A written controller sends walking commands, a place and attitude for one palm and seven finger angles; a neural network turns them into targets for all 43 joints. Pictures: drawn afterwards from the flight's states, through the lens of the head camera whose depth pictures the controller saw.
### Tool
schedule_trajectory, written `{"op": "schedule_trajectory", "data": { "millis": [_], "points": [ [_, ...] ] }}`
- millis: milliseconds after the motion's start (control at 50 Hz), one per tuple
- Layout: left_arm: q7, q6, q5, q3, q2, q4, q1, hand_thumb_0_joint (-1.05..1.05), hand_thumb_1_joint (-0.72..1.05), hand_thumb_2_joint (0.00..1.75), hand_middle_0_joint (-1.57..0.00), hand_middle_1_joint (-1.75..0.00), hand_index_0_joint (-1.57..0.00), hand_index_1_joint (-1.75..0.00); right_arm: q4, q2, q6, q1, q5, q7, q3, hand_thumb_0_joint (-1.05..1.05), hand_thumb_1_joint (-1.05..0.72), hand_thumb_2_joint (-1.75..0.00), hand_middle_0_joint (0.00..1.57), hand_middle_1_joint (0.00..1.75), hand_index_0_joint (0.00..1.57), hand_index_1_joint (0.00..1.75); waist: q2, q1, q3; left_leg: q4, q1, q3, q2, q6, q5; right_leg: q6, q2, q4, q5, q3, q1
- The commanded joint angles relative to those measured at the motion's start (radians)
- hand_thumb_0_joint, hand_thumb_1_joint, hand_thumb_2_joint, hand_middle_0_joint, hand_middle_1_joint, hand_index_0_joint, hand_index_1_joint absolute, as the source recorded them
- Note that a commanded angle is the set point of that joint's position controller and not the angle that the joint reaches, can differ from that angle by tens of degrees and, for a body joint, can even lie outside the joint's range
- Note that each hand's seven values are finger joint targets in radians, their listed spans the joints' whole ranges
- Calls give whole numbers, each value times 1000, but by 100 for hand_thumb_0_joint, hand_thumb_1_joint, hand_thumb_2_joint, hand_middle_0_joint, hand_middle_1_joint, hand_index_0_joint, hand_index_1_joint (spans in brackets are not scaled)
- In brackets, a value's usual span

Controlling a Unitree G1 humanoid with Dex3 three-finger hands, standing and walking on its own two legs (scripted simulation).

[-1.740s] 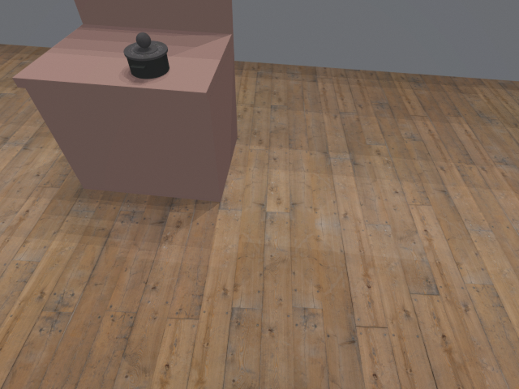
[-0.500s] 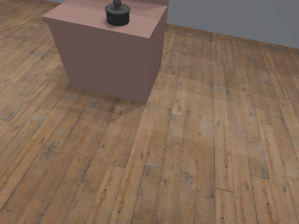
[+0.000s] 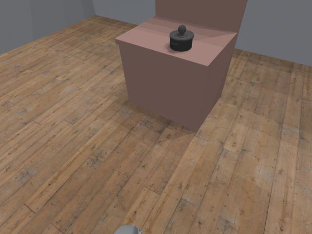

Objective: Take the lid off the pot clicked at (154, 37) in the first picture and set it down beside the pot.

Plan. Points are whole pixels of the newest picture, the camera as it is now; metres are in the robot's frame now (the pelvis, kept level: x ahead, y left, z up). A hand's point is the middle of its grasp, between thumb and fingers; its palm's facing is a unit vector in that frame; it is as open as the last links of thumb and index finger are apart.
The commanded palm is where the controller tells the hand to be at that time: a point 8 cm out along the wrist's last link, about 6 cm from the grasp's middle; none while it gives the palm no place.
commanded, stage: walk to a spot facing it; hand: left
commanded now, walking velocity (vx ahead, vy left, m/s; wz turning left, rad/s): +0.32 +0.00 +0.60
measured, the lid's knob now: (182, 29) +1.29 -0.12 -0.02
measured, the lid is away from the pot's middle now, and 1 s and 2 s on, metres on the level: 0.00 0.00 0.00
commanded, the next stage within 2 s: turn to face it in 1.08 s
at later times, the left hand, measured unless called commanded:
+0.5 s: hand out of the picture +0.10 +0.24 -0.19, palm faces +0.32 -0.92 -0.22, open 7.3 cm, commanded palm none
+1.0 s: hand (90, 174) +0.36 +0.27 -0.16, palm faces +0.43 -0.87 -0.24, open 7.2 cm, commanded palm none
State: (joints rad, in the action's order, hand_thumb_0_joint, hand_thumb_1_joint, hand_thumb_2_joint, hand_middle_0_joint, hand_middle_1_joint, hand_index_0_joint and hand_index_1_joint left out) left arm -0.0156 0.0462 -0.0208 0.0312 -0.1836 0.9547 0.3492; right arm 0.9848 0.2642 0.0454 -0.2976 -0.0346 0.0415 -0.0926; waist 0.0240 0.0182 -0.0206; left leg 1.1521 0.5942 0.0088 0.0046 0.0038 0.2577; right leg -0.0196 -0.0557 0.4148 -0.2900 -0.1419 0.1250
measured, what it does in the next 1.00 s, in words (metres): walks ahead, turning left: left foot, then right foot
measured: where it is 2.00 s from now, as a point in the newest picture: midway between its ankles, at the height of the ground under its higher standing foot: (130, 186)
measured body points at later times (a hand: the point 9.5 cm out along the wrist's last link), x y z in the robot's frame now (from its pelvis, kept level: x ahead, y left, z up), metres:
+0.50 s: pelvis +0.18 +0.06 -0.02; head +0.20 +0.07 +0.43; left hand +0.09 +0.29 -0.17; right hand +0.35 -0.13 -0.15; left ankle +0.18 +0.14 -0.75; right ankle +0.19 -0.08 -0.66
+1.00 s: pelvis +0.40 +0.08 +0.00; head +0.41 +0.08 +0.45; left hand +0.33 +0.31 -0.15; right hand +0.51 -0.14 -0.16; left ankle +0.40 +0.23 -0.67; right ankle +0.42 -0.03 -0.75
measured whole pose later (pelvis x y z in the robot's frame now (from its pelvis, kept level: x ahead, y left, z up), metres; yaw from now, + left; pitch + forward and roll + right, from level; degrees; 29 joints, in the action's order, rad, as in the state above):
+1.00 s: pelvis +0.40 +0.08 +0.00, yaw +25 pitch -1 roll +0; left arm -0.02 0.07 -0.03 0.05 -0.18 1.01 0.29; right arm 1.04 0.19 0.01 -0.29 -0.03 0.04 -0.08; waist 0.02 0.03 0.03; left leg 1.06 0.60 -0.06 0.11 0.01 0.20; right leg 0.00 -0.08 0.40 -0.26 -0.26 0.11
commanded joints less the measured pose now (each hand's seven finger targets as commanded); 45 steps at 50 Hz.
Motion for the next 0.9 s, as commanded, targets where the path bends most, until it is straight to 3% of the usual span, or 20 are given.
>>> {"op": "schedule_trajectory", "data": {
  "millis": [0, 100, 180, 240, 260, 280, 300, 320, 360, 440, 480, 620, 680, 700, 720, 740, 780, 800, 840, 880],
  "points": [
    [-8, 42, -4, 23, -102, -3, 92, 0, 90, 90, -20, -30, -20, -30, -100, 5, -27, 107, 4, 17, 7, 0, -90, -90, 20, 30, 20, 30, -158, -23, 147, 44, 190, -27, 60, 13, -109, -36, -227, -247, 128, 93, -46],
    [-16, 45, -13, 24, -108, 40, 191, 0, 90, 90, -20, -30, -20, -30, -157, -19, -33, 288, 5, 28, 30, 0, -90, -90, 20, 30, 20, 30, -155, -68, 178, -151, 209, -80, 72, -3, -104, -57, -249, -217, 346, 15, -135],
    [-17, 41, -14, 30, -139, 59, 214, 0, 90, 90, -20, -30, -20, -30, -186, -24, -48, 372, 5, 37, 46, 0, -90, -90, 20, 30, 20, 30, -161, -85, 182, -384, 60, -130, 53, -45, -71, -62, -275, -188, 499, -32, -148],
    [-10, 37, -11, 38, -192, 65, 189, 0, 90, 90, -20, -30, -20, -30, -145, 9, -64, 215, 4, 17, 37, 0, -90, -90, 20, 30, 20, 30, -179, -13, 61, -475, -190, -207, -41, -99, 35, -54, -282, 58, 877, -100, -194],
    [-8, 37, -5, 39, -202, 63, 176, 0, 90, 90, -20, -30, -20, -30, -114, 43, -71, 89, -2, 6, 27, 0, -90, -90, 20, 30, 20, 30, -152, 50, -17, -561, -377, -204, -67, -117, -5, -26, -260, 257, 877, -146, -137],
    [2, 38, 2, 38, -197, 49, 164, 0, 90, 90, -20, -30, -20, -30, -78, 115, -73, -70, -5, -10, 8, 0, -90, -90, 20, 30, 20, 30, -96, 127, -148, -627, -684, -105, 6, -149, -76, 5, -234, 531, 659, -141, 45],
    [23, 35, 15, 34, -132, 10, 183, 0, 90, 90, -20, -30, -20, -30, -59, 243, -74, -140, -9, -25, -27, 0, -90, -90, 20, 30, 20, 30, 137, 127, -229, -665, -947, 382, 320, -274, -197, 56, -58, 873, -157, -91, 435],
    [20, 32, 15, 29, -125, -37, 69, 0, 90, 90, -20, -30, -20, -30, -46, 280, -74, -178, 22, -32, -35, 0, -90, -90, 20, 30, 20, 30, 62, 138, -221, -778, -942, 524, 427, -325, -334, 44, -32, 999, -262, 46, 581],
    [11, 23, 10, 28, -101, -29, 14, 0, 90, 90, -20, -30, -20, -30, -72, 196, -95, -39, 27, -53, -17, 0, -90, -90, 20, 30, 20, 30, 13, 76, -120, -826, -715, 398, 395, -281, -235, 55, -104, 1035, -139, 131, 608],
    [24, -11, -16, 28, -53, 35, 108, 0, 90, 90, -20, -30, -20, -30, -68, 66, -121, 87, 18, -46, 23, 0, -90, -90, 20, 30, 20, 30, 35, -46, 32, -898, -331, 145, 226, -208, -177, 66, -124, 773, -54, 115, 402],
    [26, -22, -16, 27, -45, 23, 90, 0, 90, 90, -20, -30, -20, -30, -60, 62, -121, 91, 21, -40, 21, 0, -90, -90, 20, 30, 20, 30, 80, -59, 73, -944, -258, 117, 197, -208, -73, 76, -122, 663, -3, 101, 380],
    [39, -10, -13, 35, -67, -69, -156, 0, 90, 90, -20, -30, -20, -30, -12, 73, -118, -16, 12, -43, 4, 0, -90, -90, 20, 30, 20, 30, 65, -4, 127, -933, -341, 152, 205, -203, -17, 78, -66, 289, 81, 53, 314],
    [41, 3, -14, 48, -93, -41, -65, 0, 90, 90, -20, -30, -20, -30, 0, 75, -111, -5, 8, -49, 6, 0, -90, -90, 20, 30, 20, 30, 26, -65, 92, -755, -296, 133, 164, -158, -78, 59, -10, 127, 93, 27, 67],
    [36, 16, -18, 61, -145, -4, 58, 0, 90, 90, -20, -30, -20, -30, 2, 52, -114, -10, 15, -46, 11, 0, -90, -90, 20, 30, 20, 30, -58, -122, 30, -537, -206, 80, 101, -120, -103, 32, -55, 54, 45, 105, -138],
    [23, 28, -27, 88, -259, 30, 195, 0, 90, 90, -20, -30, -20, -30, -19, -20, -123, -50, 23, -36, 24, 0, -90, -90, 20, 30, 20, 30, -352, -160, -83, -177, 13, -56, -32, -59, 124, -70, -350, -74, -87, 481, -368],
    [14, 23, -8, 88, -290, 31, 225, 0, 90, 90, -20, -30, -20, -30, -54, 17, -118, -11, 19, -33, 19, 0, -90, -90, 20, 30, 20, 30, -328, -163, -84, 9, 98, -17, -11, -57, 306, -130, -470, -193, -198, 657, -327],
    [9, 25, -9, 75, -227, -3, 62, 0, 90, 90, -20, -30, -20, -30, -49, 23, -112, 69, 9, -22, 9, 0, -90, -90, 20, 30, 20, 30, -161, -118, 37, 151, 144, 29, 77, -52, 139, -128, -438, -245, -378, 577, -115],
    [7, 30, -8, 59, -175, -12, -2, 0, 90, 90, -20, -30, -20, -30, -32, 6, -100, 65, 7, -15, 9, 0, -90, -90, 20, 30, 20, 30, -99, -79, 71, 132, 104, 31, 104, -41, 59, -93, -390, -245, -273, 425, -16],
    [5, 41, -9, 44, -120, -11, -39, 0, 90, 90, -20, -30, -20, -30, -3, -32, -77, 9, 7, -7, 14, 0, -90, -90, 20, 30, 20, 30, -109, -31, 79, 78, 42, 7, 116, -19, -8, -60, -313, -240, -59, 214, 48],
    [3, 47, -9, 40, -105, 5, -34, 0, 90, 90, -20, -30, -20, -30, -1, -44, -60, -3, 7, -3, 15, 0, -90, -90, 20, 30, 20, 30, -151, -14, 86, 21, 60, -20, 125, 3, -45, -56, -290, -241, 67, 97, 43]
  ]
}}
